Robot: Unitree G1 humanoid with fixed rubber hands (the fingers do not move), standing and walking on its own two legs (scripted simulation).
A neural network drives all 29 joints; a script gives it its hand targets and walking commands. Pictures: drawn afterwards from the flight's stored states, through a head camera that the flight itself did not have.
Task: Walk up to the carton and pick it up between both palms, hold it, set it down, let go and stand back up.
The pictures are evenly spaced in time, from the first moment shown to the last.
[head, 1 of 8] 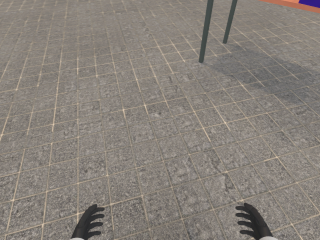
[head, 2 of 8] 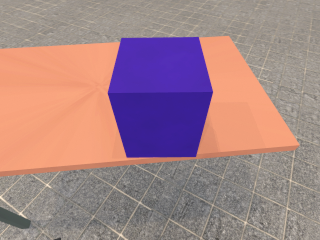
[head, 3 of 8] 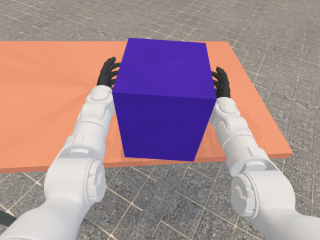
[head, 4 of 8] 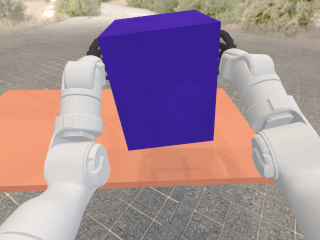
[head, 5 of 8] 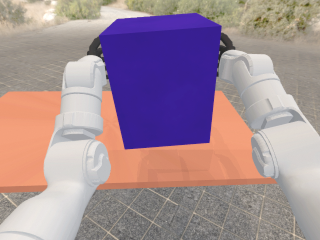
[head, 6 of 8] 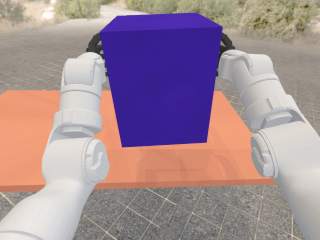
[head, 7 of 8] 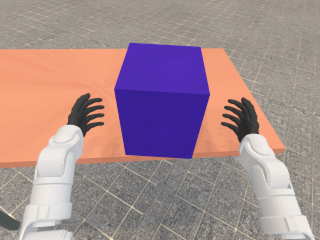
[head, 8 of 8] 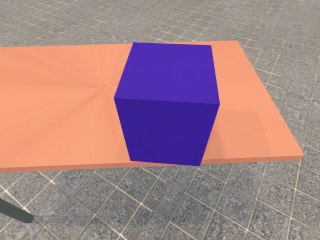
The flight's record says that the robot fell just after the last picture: no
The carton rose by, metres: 0.22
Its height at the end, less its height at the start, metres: +0.00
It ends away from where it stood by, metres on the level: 0.01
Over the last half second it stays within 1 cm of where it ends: yes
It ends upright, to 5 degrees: yes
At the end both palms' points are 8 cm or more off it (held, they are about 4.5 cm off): yes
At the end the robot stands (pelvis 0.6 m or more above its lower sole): yes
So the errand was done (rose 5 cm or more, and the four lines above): yes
